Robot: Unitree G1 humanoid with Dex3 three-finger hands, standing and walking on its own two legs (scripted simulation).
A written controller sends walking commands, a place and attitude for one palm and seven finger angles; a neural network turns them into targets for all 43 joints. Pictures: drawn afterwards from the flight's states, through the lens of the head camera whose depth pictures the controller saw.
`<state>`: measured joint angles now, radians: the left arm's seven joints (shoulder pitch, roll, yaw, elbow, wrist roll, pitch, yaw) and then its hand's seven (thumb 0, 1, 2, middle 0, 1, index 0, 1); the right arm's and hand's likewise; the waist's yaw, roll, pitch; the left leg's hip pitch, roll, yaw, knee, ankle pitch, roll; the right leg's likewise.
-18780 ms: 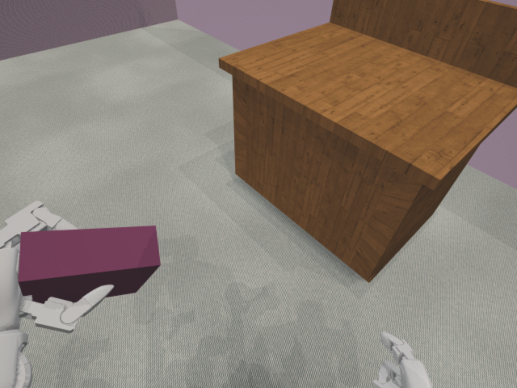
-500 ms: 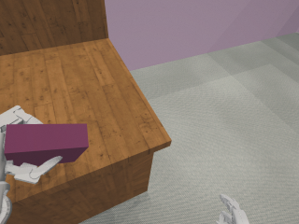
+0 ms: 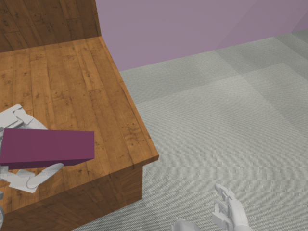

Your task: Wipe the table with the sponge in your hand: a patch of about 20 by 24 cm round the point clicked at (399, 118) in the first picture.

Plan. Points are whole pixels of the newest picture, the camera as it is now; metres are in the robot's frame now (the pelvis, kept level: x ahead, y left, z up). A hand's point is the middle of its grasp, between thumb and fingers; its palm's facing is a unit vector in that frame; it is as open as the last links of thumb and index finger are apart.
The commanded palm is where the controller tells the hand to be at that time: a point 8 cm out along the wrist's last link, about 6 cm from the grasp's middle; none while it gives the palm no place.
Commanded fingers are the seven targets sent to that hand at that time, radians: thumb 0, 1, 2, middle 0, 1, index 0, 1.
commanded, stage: come to a stop and stand still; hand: left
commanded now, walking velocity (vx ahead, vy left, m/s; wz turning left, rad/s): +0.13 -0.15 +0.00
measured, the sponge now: (60, 151) +0.23 +0.20 +0.15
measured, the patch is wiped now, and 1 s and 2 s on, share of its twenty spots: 0.00 0.00 0.00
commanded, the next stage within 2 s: look again from close up in 1.30 s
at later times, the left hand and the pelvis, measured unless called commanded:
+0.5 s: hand (51, 138) +0.23 +0.20 +0.19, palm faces +0.37 -0.78 -0.50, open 9.1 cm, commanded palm +0.18 +0.24 +0.18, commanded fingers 0.00 0.10 1.30 -1.20 -1.60 -1.20 -1.60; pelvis +0.02 -0.05 +0.00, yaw +1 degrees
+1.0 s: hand (36, 120) +0.27 +0.24 +0.18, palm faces +0.39 -0.84 -0.38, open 9.1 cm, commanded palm +0.20 +0.26 +0.18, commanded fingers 0.00 0.10 1.30 -1.20 -1.60 -1.20 -1.60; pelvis +0.04 -0.01 +0.00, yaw -1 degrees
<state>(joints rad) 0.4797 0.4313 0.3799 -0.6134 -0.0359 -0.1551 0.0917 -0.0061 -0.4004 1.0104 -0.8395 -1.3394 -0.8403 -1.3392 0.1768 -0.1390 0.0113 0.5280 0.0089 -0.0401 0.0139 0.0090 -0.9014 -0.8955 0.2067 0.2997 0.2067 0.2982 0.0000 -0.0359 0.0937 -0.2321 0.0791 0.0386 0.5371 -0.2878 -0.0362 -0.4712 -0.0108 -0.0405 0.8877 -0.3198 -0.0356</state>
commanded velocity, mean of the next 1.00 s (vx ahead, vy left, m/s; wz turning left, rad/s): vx -0.01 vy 0.05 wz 0.00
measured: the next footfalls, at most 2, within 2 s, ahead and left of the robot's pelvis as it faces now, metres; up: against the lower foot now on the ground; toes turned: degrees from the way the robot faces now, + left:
right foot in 0.06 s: +0.09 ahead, -0.15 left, +0.00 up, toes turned +2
left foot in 0.28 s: +0.07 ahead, +0.04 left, +0.00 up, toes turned +2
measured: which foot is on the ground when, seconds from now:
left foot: down 0.00-0.08, up 0.10-0.26, down 0.28-1.00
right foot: up 0.00-0.04, down 0.06-1.00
